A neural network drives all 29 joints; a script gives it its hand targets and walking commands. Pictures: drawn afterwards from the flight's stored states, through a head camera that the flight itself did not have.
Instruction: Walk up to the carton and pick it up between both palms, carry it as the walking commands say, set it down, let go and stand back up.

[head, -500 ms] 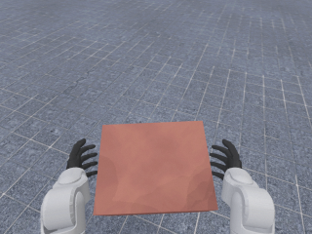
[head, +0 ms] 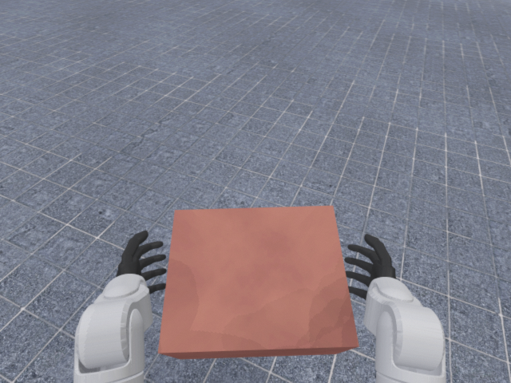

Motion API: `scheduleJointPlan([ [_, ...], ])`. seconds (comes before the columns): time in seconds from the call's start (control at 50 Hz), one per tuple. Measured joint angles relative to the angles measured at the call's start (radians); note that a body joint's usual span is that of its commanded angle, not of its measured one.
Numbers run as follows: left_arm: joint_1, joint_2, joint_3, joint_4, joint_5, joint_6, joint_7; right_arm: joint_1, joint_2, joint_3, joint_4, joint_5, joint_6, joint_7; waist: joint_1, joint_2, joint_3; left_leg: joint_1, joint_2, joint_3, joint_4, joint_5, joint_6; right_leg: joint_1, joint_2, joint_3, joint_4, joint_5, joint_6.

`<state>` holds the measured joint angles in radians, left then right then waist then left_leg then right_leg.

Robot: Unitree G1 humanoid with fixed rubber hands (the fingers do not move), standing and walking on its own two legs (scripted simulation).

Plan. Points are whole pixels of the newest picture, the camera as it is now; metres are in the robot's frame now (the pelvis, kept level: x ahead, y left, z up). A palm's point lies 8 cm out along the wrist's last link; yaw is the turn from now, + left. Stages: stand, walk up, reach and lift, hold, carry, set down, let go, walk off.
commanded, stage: carry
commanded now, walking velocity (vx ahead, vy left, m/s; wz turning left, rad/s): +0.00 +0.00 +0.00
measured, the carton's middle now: (256, 283) +0.31 +0.00 +0.00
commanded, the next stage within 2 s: hold in 1.34 s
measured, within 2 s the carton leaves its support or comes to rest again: neither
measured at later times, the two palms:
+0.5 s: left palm (145, 262) +0.29 +0.17 +0.08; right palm (373, 264) +0.29 -0.17 +0.08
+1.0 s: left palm (146, 261) +0.30 +0.17 +0.06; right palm (366, 260) +0.31 -0.17 +0.07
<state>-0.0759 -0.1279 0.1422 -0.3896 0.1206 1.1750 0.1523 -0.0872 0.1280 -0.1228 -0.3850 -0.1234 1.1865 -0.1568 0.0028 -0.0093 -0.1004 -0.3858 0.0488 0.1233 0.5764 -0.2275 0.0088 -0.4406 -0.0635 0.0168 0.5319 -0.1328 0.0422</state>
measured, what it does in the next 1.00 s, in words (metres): stands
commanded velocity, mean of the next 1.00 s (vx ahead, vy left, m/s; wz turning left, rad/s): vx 0.00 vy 0.00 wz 0.00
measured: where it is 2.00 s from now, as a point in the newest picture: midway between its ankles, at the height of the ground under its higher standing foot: outside the picture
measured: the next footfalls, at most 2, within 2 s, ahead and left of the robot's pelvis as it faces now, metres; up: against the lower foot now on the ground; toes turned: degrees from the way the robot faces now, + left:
none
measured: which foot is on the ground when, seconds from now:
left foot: down 0.00-1.00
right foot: down 0.00-1.00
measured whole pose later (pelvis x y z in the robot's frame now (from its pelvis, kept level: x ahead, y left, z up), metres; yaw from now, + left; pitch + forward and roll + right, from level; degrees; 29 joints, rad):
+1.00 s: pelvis +0.04 +0.00 +0.01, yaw +1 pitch +3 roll +0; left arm -0.10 -0.13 0.18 -0.18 0.15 0.94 0.10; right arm -0.12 0.13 -0.16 -0.17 -0.15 0.94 -0.11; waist 0.00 -0.01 -0.08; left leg -0.33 0.05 0.10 0.55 -0.26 0.00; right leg -0.38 -0.06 -0.01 0.52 -0.18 0.04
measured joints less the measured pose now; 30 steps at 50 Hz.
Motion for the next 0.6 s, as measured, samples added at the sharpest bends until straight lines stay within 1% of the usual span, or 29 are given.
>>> scheduleJointPlan([
  [0.1,-0.017,-0.001,0.011,0.061,0.008,-0.04,-0.013,-0.019,0.001,-0.011,0.055,-0.014,-0.034,0.007,-0.002,0.013,0.005,0.003,0.007,-0.002,-0.014,0.004,-0.005,0.007,0.007,-0.004,-0.021,0.009,0.001],
  [0.2,-0.019,-0.001,0.009,0.048,0.001,-0.068,-0.011,-0.015,0.001,-0.013,0.042,-0.005,-0.068,0.008,-0.009,0.006,0.02,0.002,0.007,-0.006,-0.018,0.001,-0.007,0.004,0.007,-0.008,-0.019,0.001,-0.002],
  [0.28,-0.02,-0.001,0.009,0.06,0.009,-0.089,-0.014,-0.016,0.001,-0.015,0.055,-0.003,-0.088,0.012,-0.013,0.002,0.017,0.005,0.008,-0.011,-0.02,-0.006,-0.01,0.007,0.008,-0.013,-0.017,-0.01,-0.005],
  [0.6,-0.018,-0.001,0.02,0.128,0.019,-0.151,-0.032,-0.021,0.001,-0.021,0.129,-0.014,-0.152,0.026,-0.005,0.008,0.009,0.038,0.008,-0.021,-0.02,-0.034,-0.014,0.04,0.007,-0.024,-0.009,-0.046,-0.005],
])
